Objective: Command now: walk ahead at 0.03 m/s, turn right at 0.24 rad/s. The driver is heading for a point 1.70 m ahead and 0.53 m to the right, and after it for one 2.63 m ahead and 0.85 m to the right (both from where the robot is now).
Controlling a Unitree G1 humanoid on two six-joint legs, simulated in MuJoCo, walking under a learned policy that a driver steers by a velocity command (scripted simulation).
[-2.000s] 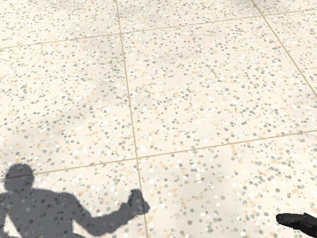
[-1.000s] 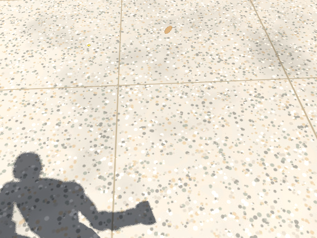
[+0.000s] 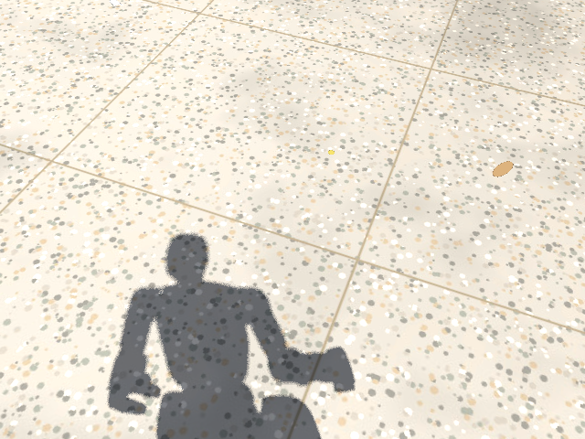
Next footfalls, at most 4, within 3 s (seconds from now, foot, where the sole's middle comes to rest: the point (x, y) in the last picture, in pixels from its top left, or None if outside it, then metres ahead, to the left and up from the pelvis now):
0.22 right None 0.04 -0.12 -0.77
0.76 left None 0.13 0.08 -0.77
1.10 right None -0.03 -0.14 -0.77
2.74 right None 0.33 -0.33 -0.77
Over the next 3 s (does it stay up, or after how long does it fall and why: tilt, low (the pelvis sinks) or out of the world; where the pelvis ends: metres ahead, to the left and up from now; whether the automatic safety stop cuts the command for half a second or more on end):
stays up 0.34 -0.24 0.01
